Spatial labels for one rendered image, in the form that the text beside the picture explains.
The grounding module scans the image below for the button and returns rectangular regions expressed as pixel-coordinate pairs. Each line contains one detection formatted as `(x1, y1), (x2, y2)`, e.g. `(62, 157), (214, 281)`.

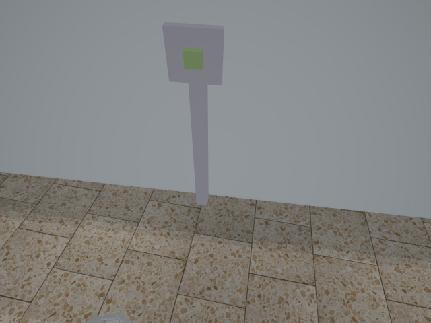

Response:
(183, 48), (203, 70)

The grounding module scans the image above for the panel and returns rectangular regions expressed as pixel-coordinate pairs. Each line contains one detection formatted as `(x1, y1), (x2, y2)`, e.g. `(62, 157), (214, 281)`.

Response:
(162, 22), (224, 206)

